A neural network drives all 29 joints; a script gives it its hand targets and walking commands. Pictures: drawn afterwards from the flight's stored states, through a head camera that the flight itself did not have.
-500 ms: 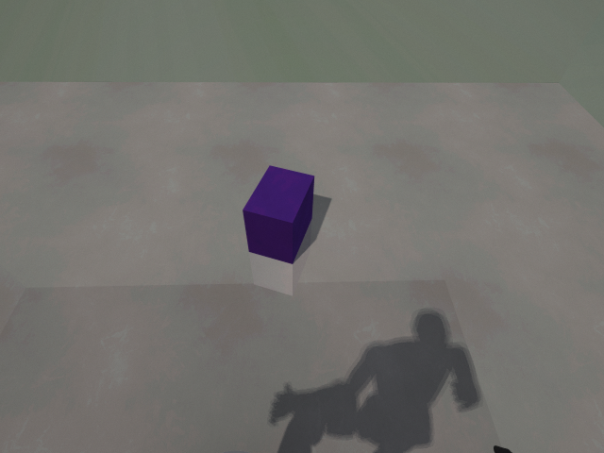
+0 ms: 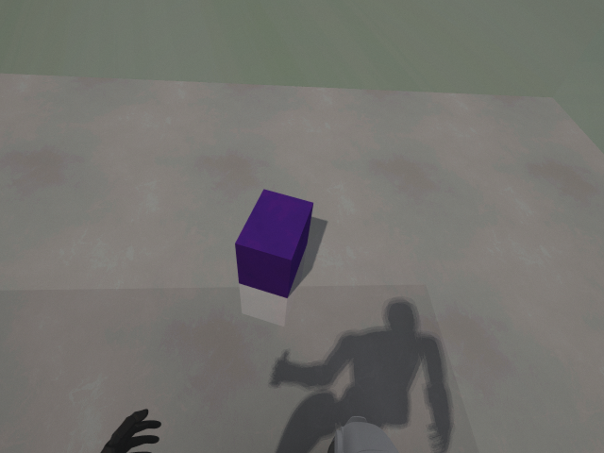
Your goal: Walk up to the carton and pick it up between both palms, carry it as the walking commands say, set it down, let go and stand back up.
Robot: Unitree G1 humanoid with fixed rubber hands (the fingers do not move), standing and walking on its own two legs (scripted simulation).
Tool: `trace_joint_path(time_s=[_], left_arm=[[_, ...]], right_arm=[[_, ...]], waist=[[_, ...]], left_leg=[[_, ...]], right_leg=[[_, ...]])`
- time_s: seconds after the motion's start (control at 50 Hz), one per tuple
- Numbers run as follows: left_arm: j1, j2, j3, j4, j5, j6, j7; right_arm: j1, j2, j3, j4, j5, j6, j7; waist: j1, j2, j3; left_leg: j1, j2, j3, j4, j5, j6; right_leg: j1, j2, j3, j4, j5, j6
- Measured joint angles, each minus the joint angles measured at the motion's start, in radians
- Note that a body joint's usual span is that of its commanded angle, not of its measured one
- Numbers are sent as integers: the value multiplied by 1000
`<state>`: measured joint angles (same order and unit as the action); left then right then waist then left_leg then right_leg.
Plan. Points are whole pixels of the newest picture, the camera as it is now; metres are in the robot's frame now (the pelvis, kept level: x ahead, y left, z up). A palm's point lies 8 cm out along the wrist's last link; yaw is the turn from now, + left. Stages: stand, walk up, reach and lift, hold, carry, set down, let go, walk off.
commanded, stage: walk up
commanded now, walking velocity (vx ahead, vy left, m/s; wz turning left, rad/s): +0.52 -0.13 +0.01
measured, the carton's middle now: (275, 243) +0.90 +0.01 -0.65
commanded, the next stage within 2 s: none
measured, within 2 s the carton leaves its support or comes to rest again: neither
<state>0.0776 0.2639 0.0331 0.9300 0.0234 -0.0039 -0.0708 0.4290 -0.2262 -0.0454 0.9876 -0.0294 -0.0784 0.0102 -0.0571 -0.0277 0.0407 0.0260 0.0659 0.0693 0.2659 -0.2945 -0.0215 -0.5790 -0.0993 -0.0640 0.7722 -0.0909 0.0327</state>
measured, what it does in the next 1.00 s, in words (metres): walks ahead: right foot, then left foot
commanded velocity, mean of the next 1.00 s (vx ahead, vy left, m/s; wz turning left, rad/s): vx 0.32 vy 0.01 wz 0.01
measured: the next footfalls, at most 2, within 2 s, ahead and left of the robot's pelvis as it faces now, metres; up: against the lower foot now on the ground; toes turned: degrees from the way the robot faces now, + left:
right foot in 0.14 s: +0.25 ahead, -0.16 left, +0.00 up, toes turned -6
left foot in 0.64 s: +0.44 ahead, +0.13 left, +0.00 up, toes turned +9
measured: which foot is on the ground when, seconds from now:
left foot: down 0.00-0.16, up 0.18-0.62, down 0.64-1.00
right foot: up 0.00-0.12, down 0.14-0.64, up 0.66-1.00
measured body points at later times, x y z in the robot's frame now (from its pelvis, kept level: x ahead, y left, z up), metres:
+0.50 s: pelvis +0.25 -0.03 +0.00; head +0.28 -0.05 +0.45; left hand +0.17 +0.22 -0.13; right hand +0.38 -0.28 -0.14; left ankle +0.36 +0.12 -0.68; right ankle +0.21 -0.15 -0.75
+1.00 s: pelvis +0.39 +0.01 +0.00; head +0.42 +0.04 +0.45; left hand +0.47 +0.25 -0.16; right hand +0.37 -0.23 -0.14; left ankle +0.40 +0.12 -0.75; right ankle +0.44 -0.14 -0.71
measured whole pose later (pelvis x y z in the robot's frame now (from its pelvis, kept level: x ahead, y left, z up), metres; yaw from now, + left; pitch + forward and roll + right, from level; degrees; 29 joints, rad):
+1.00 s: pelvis +0.39 +0.01 +0.00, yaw +1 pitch -1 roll -1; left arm 0.17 0.22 0.04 0.99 0.00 0.03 0.01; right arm 0.35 -0.16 -0.02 1.05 -0.02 -0.04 -0.02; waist -0.04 -0.03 0.07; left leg -0.17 0.07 0.14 0.37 -0.18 0.01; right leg -0.39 -0.06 -0.04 0.71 -0.27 0.04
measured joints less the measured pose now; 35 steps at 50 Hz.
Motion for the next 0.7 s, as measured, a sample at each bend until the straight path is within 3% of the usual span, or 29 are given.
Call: trace_joint_path(time_s=[0.12,0.16,0.22,0.26,0.3,0.44,0.6,0.64,0.7], left_arm=[[-103,-19,-9,-31,1,-13,1],[-115,-22,0,-29,12,-40,15],[-52,-26,3,-8,10,-59,36],[17,-25,6,23,7,-60,47],[89,-27,7,54,5,-64,59],[308,-46,10,123,8,-70,74],[370,-69,12,125,5,-56,74],[374,-73,10,125,-3,-51,76],[322,-62,18,115,-3,-30,83]], right_arm=[[39,-7,-7,40,-2,8,-12],[40,-11,-6,60,2,15,-15],[-32,-20,-7,53,17,22,-11],[-91,-25,-11,38,13,22,-7],[-145,-33,-17,16,5,36,0],[-286,-44,-24,-44,-1,94,35],[-357,16,1,-61,16,73,29],[-350,18,3,-60,5,47,17],[-322,38,7,-41,0,29,0]], waist=[[-33,38,2],[-23,49,10],[-2,69,33],[20,71,33],[48,70,32],[119,58,34],[134,34,18],[130,36,5],[113,-6,19]], left_leg=[[88,35,4,16,-115,-50],[17,54,0,246,-199,-29],[-206,23,-86,746,-215,25],[-331,19,-77,889,-139,25],[-434,19,-57,926,-70,8],[-609,21,-16,739,105,-21],[-474,16,36,314,147,-9],[-402,13,56,227,187,8],[-409,-2,76,308,120,58]], right_leg=[[69,43,-43,-204,-57,-34],[103,51,-58,-210,-12,-58],[138,61,-67,-146,-102,-72],[205,65,-67,-201,-113,-66],[267,63,-61,-259,-112,-65],[431,31,-27,-384,-134,-38],[553,7,-55,-413,-223,23],[526,2,-52,-303,-298,31],[362,8,19,100,-423,-5]])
